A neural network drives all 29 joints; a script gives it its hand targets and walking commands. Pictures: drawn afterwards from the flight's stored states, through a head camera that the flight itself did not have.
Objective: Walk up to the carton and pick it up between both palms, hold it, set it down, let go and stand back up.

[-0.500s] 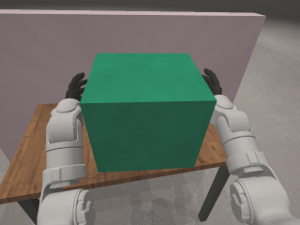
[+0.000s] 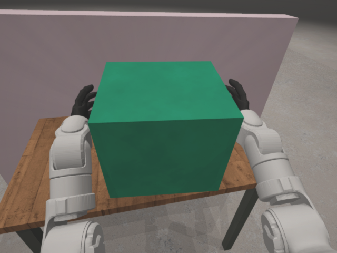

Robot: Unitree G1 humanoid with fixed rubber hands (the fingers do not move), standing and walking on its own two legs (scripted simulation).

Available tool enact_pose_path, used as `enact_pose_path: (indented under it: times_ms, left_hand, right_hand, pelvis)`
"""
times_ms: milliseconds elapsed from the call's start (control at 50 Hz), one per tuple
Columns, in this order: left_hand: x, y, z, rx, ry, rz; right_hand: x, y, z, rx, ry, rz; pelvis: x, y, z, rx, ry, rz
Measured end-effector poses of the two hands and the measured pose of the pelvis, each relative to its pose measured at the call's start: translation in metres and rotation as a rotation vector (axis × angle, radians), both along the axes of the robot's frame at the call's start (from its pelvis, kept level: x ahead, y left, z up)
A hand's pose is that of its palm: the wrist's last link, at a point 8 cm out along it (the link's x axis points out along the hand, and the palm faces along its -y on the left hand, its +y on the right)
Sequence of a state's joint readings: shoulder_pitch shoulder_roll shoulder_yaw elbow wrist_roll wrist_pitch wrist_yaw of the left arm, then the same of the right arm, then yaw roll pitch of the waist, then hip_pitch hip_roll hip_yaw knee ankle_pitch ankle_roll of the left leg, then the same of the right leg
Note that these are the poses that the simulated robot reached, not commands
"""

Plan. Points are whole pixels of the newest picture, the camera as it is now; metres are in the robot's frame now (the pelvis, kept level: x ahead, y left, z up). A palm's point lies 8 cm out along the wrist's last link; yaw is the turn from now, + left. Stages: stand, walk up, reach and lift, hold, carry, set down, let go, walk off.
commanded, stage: hold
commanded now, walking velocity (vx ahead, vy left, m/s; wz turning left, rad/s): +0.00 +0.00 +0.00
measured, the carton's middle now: (162, 126) +0.38 +0.01 +0.18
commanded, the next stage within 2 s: none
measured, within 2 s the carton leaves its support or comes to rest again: neither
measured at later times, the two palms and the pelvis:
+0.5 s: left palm (79, 119) +0.35 +0.18 +0.22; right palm (239, 112) +0.36 -0.17 +0.23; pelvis -0.01 +0.00 +0.00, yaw +0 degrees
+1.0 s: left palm (81, 120) +0.35 +0.18 +0.22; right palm (238, 112) +0.36 -0.17 +0.23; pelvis +0.00 +0.00 +0.00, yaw +0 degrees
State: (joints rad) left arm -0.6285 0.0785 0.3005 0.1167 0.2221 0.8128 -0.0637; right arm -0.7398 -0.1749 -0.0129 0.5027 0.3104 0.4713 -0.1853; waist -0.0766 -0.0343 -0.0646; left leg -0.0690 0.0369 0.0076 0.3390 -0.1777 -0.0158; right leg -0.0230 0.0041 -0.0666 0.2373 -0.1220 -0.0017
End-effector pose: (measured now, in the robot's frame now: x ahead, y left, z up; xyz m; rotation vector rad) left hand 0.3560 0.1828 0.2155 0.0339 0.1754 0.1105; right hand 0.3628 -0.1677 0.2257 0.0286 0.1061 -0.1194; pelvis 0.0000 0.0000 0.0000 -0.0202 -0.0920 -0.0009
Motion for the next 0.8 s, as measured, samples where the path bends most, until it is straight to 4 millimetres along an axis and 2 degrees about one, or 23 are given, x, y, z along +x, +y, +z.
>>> enact_pose_path:
  times_ms: [400,640,800]
  left_hand:
    - [-0.009,0.000,0.001,-0.016,0.016,0.004]
    - [-0.001,0.001,0.010,-0.005,0.006,0.005]
    - [0.006,-0.001,0.003,-0.007,0.018,0.000]
  right_hand:
    - [-0.009,0.000,0.001,0.004,0.016,-0.001]
    - [0.000,0.001,0.010,0.001,0.006,0.001]
    - [0.005,-0.001,0.005,-0.012,0.018,0.000]
  pelvis:
    - [-0.010,-0.001,0.000,0.005,-0.003,-0.004]
    - [-0.012,-0.002,0.000,0.007,0.010,0.006]
    - [-0.006,-0.002,0.000,0.006,0.010,0.000]
